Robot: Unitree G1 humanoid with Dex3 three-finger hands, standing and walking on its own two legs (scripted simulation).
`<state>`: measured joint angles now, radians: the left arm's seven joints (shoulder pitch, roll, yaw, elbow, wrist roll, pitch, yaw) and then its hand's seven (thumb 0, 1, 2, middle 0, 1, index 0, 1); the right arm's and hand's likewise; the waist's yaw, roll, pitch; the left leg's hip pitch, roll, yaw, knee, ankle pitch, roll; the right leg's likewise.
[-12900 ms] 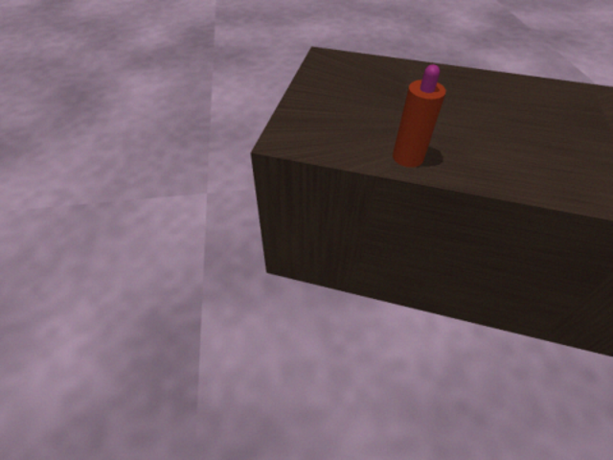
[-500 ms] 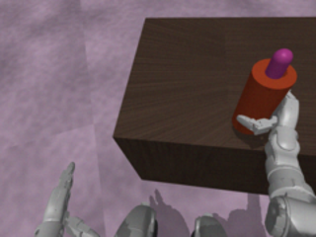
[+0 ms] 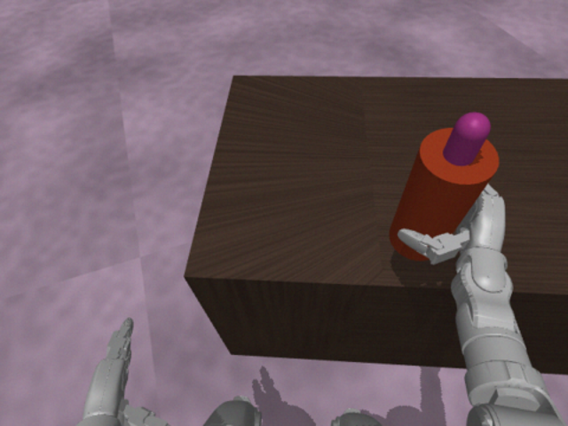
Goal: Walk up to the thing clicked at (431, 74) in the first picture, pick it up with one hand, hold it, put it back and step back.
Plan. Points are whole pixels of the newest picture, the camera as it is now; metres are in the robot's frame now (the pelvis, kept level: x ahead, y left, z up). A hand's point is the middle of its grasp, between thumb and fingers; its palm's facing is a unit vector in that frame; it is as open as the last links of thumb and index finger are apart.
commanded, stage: lift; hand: right
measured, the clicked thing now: (439, 191) +0.39 -0.16 +0.11
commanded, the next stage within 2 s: hold in 0.72 s
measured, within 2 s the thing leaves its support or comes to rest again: neither
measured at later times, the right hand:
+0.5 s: hand (435, 223) +0.35 -0.16 +0.10, palm faces +0.17 +0.99 -0.02, open 11.4 cm
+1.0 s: hand (443, 223) +0.33 -0.15 +0.13, palm faces +0.17 +0.98 -0.02, open 11.4 cm
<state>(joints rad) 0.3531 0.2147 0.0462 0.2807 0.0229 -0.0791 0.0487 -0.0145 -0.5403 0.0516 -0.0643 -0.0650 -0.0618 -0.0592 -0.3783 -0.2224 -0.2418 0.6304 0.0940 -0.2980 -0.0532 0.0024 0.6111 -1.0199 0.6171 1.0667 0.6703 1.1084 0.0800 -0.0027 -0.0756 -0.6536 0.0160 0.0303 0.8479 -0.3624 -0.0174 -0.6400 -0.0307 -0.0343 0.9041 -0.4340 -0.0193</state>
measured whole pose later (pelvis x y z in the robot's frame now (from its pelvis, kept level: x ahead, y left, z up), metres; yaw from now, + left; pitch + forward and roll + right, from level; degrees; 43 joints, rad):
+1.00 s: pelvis +0.00 +0.02 +0.03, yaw -1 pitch +0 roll +0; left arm 0.24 0.21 0.08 0.54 -0.01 -0.13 0.12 -0.01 -0.52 0.03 -0.06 -0.06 -0.06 -0.04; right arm -0.12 -0.17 -0.16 0.21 0.16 -0.02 -0.04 0.00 0.61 -1.02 0.62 1.07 0.67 1.11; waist 0.03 -0.02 -0.01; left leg -0.32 0.02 0.03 0.59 -0.27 0.00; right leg -0.29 -0.02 -0.04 0.60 -0.31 0.00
